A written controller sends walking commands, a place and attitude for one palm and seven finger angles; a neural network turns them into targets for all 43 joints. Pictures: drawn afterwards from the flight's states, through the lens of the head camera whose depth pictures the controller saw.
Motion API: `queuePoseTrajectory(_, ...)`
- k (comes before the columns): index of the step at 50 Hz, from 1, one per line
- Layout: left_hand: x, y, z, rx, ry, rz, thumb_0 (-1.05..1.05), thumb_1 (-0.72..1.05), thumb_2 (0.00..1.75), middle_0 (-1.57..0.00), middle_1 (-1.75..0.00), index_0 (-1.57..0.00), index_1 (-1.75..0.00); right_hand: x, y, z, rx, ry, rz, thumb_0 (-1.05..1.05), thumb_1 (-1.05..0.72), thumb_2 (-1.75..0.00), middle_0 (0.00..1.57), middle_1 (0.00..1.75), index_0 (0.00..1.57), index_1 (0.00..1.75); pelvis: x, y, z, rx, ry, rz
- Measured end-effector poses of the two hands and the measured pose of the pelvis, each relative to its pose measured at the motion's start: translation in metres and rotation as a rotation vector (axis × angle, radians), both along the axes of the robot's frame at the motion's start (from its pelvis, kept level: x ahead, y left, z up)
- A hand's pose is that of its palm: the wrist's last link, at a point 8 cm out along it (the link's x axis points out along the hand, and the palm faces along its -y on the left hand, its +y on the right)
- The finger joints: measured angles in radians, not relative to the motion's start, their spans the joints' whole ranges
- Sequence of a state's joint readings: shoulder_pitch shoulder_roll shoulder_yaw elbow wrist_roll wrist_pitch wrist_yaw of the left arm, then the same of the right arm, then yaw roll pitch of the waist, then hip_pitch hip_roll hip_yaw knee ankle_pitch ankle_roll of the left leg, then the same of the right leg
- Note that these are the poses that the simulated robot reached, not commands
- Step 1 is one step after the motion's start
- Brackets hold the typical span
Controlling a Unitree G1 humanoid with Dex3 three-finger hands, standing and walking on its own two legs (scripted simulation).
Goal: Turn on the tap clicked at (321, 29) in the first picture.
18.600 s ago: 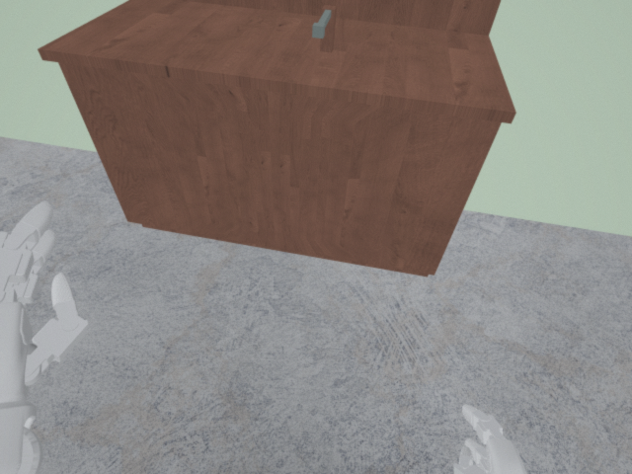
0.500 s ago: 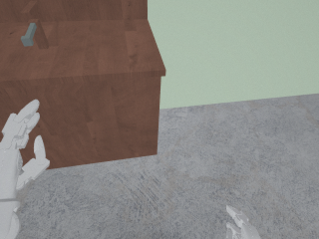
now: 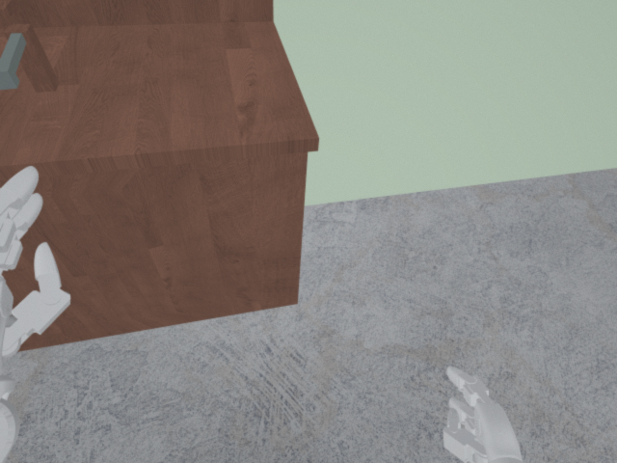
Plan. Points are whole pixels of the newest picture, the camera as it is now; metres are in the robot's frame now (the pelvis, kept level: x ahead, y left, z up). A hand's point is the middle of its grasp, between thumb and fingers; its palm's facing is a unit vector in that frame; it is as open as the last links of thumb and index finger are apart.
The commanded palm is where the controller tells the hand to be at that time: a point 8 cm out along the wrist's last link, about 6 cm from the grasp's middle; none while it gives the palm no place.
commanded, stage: shuffle to correct the standing spot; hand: left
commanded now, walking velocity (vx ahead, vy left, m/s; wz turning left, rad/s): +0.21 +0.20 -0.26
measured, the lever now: (3, 77) +0.60 +0.53 +0.15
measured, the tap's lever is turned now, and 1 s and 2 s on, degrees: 5 5 5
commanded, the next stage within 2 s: come to a stop and stand still in 1.78 s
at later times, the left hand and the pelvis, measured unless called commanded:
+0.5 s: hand (81, 181) +0.34 +0.27 +0.20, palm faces +0.29 -0.84 -0.46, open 7.5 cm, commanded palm +0.27 +0.32 +0.19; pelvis +0.07 +0.07 -0.01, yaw -8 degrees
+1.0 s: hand (66, 134) +0.42 +0.33 +0.20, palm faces +0.26 -0.85 -0.45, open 7.4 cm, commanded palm +0.35 +0.39 +0.19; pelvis +0.16 +0.13 -0.01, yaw -8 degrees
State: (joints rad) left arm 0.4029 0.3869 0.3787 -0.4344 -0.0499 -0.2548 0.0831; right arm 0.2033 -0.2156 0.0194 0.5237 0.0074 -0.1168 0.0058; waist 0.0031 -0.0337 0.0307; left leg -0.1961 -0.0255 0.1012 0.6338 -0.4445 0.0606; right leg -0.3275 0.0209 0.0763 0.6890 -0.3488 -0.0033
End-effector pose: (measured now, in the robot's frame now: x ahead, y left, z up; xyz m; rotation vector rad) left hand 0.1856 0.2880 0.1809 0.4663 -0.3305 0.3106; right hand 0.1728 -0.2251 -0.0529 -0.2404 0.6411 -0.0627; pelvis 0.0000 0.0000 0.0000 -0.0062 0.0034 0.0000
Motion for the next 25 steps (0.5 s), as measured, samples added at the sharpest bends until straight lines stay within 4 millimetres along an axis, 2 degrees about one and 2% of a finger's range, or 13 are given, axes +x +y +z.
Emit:
queuePoseTrajectory(7, 0.028, -0.007, 0.018, 0.047, -0.088, -0.050, 0.01, 0.88, 0.90, -0.22, -0.30, -0.21, -0.30, 0.014, 0.005, -0.017, 0.024, 0.039, -0.020, 0.01, -0.90, -0.90, 0.20, 0.30, 0.20, 0.30, 0.026, 0.008, -0.008, -0.033, -0.004, -0.013)
queuePoseTrajectory(13, 0.051, 0.012, 0.016, 0.025, -0.107, -0.053, 0.01, 0.88, 0.90, -0.22, -0.30, -0.21, -0.30, 0.018, 0.015, -0.017, 0.002, 0.130, -0.034, 0.01, -0.90, -0.90, 0.20, 0.30, 0.21, 0.30, 0.041, 0.028, -0.002, -0.023, 0.001, -0.064)
queuePoseTrajectory(18, 0.087, 0.029, 0.009, 0.074, -0.100, -0.123, 0.01, 0.88, 0.90, -0.22, -0.30, -0.21, -0.30, 0.025, 0.031, -0.029, -0.004, 0.075, -0.137, 0.01, -0.90, -0.90, 0.20, 0.30, 0.21, 0.30, 0.059, 0.058, -0.018, 0.004, -0.038, -0.103)
queuePoseTrajectory(22, 0.113, 0.035, 0.020, 0.127, -0.113, -0.137, 0.01, 0.88, 0.90, -0.22, -0.30, -0.21, -0.30, 0.025, 0.054, -0.035, 0.068, 0.057, -0.189, 0.01, -0.90, -0.90, 0.20, 0.30, 0.20, 0.30, 0.065, 0.065, -0.016, 0.036, -0.039, -0.135)
queuePoseTrajectory(25, 0.122, 0.028, 0.032, 0.139, -0.116, -0.147, 0.01, 0.88, 0.90, -0.22, -0.30, -0.21, -0.30, 0.023, 0.068, -0.039, 0.128, 0.064, -0.195, 0.01, -0.90, -0.90, 0.20, 0.30, 0.20, 0.30, 0.074, 0.066, -0.011, 0.045, -0.022, -0.145)
